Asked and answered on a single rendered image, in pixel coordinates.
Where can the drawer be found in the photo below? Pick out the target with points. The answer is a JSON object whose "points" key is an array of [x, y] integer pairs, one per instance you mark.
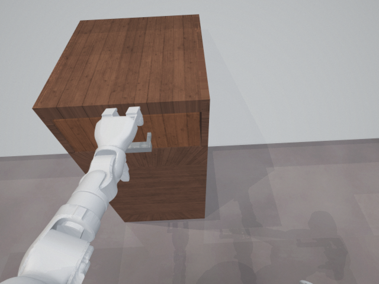
{"points": [[168, 130]]}

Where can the left robot forearm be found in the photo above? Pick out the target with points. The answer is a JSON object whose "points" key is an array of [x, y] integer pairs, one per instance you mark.
{"points": [[81, 215]]}

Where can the left robot upper arm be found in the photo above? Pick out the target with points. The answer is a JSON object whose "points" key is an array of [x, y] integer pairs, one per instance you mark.
{"points": [[58, 259]]}

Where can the handle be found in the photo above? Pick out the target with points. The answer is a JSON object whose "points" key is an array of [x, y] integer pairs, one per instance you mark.
{"points": [[137, 147]]}

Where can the left robot hand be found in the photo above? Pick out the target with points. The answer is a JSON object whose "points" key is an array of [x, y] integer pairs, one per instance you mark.
{"points": [[118, 131]]}

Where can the cabinet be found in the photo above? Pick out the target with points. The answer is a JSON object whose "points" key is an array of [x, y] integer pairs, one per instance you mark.
{"points": [[157, 64]]}

